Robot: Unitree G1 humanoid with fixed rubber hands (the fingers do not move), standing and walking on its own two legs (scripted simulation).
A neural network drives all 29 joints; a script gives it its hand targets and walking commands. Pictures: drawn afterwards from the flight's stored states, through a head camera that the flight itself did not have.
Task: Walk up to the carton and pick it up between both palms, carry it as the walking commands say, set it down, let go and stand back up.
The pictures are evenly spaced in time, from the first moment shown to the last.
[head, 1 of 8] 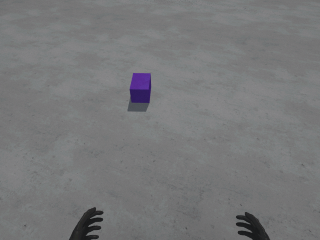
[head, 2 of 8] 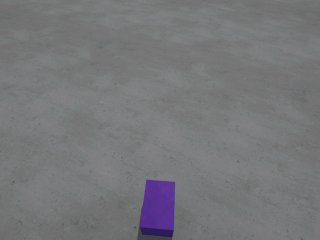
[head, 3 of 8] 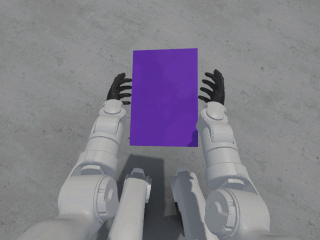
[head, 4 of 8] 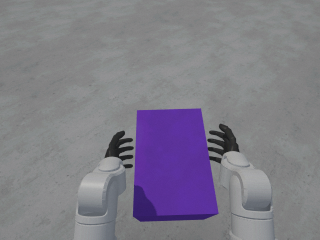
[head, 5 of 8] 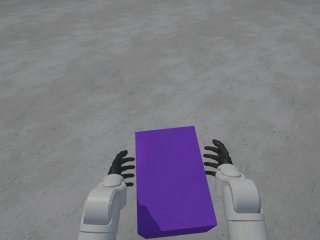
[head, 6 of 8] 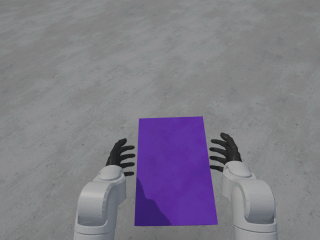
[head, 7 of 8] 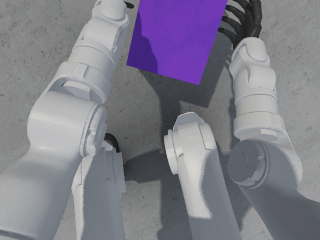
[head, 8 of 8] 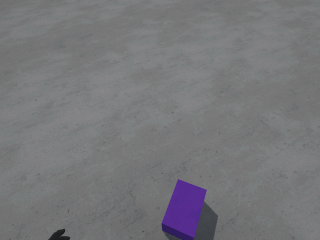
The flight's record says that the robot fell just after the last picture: no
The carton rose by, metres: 0.72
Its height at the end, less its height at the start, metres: +0.00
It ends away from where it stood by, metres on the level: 1.45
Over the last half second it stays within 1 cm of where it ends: yes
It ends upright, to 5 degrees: yes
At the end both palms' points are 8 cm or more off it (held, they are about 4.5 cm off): yes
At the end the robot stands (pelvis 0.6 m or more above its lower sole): yes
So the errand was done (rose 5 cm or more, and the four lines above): yes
